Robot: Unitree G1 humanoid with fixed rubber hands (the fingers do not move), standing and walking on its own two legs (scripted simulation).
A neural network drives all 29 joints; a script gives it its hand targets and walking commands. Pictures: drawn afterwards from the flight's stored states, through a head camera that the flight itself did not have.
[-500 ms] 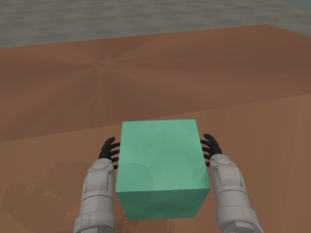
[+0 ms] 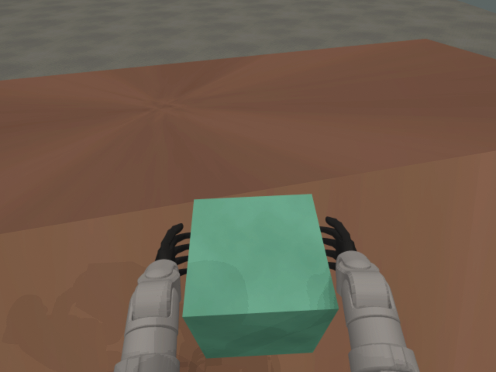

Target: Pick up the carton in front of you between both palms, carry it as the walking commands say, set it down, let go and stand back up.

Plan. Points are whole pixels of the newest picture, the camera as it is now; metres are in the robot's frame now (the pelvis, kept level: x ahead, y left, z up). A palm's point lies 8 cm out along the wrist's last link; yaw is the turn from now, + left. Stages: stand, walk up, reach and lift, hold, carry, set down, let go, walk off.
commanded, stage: reach and lift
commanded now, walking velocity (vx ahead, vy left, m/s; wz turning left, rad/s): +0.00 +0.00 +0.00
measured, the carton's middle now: (256, 280) +0.30 +0.00 -0.04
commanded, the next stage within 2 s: hold in 0.24 s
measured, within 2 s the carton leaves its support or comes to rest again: neither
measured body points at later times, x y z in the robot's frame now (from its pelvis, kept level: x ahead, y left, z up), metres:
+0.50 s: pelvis -0.01 +0.00 +0.00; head -0.06 -0.01 +0.45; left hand +0.29 +0.14 +0.05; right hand +0.29 -0.16 +0.05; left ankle +0.00 +0.12 -0.74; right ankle +0.00 -0.12 -0.74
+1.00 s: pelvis -0.01 +0.00 +0.00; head -0.05 +0.00 +0.45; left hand +0.29 +0.15 +0.05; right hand +0.29 -0.16 +0.04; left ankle +0.00 +0.12 -0.74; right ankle +0.00 -0.12 -0.74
